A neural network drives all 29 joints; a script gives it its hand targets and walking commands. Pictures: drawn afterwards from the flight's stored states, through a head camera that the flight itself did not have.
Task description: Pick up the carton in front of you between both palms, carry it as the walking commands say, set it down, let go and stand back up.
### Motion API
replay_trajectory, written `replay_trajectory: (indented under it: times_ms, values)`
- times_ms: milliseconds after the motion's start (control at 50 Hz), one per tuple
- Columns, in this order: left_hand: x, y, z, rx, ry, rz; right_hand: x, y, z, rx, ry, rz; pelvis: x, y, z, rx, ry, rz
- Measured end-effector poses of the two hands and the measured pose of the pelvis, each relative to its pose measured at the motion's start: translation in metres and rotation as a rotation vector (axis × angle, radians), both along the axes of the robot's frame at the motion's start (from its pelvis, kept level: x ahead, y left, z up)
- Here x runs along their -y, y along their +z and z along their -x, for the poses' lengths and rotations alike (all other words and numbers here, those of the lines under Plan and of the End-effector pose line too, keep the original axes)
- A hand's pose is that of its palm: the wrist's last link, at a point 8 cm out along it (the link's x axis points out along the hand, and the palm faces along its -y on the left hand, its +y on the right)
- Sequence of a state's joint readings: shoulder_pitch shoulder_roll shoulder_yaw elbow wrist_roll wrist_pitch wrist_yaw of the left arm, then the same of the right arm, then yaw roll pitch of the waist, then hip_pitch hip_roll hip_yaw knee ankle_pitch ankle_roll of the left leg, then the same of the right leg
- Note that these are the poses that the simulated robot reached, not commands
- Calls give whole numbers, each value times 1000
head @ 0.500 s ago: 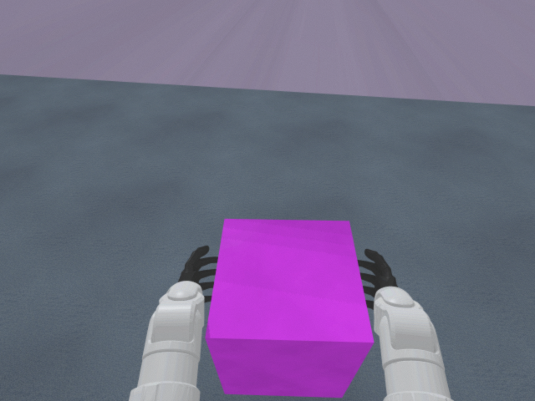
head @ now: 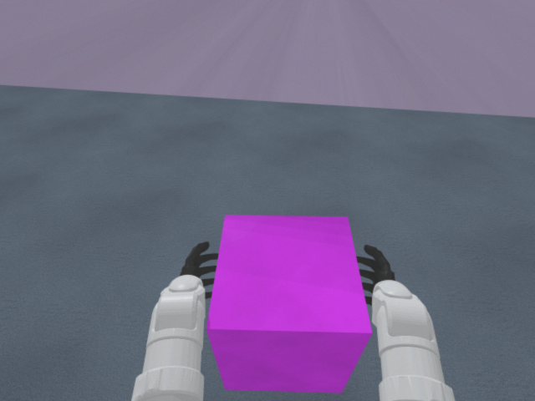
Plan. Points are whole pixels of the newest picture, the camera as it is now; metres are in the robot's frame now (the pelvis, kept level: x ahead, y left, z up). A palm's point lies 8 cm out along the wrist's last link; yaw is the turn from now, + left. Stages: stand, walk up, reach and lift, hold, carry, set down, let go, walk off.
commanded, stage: set down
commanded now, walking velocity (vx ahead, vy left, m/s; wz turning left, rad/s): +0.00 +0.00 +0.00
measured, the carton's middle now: (284, 305) +0.32 +0.00 -0.02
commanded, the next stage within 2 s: none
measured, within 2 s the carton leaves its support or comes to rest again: neither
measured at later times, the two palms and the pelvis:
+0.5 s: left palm (206, 318) +0.35 +0.16 -0.13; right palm (352, 324) +0.35 -0.14 -0.13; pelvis -0.01 +0.01 -0.05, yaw +0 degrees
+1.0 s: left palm (214, 325) +0.42 +0.16 -0.26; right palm (336, 331) +0.41 -0.14 -0.26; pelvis -0.04 +0.01 -0.19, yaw +0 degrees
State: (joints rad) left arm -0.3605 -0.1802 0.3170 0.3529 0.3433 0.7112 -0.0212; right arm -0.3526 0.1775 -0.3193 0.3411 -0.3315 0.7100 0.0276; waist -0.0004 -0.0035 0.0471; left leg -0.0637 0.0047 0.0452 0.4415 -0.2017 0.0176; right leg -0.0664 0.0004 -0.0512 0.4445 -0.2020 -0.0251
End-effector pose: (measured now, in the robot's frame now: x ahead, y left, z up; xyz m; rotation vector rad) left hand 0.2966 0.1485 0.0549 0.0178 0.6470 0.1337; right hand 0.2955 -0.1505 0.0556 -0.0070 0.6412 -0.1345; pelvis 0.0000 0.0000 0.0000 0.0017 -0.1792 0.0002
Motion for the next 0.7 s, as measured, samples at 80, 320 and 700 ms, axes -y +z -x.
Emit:
replay_trajectory:
  times_ms: [80,320,700]
  values:
    - [-1,-5,-10,-5,17,21,-1,-5,-11,-5,-14,-22,0,-2,-2,-11,-1,0]
    - [-6,-80,-49,-50,-9,-1,-6,-79,-47,-50,-16,-3,-3,-17,4,-202,-2,3]
    - [-16,-229,-87,26,23,40,-16,-225,-87,26,-36,-34,-6,-108,25,-722,11,12]
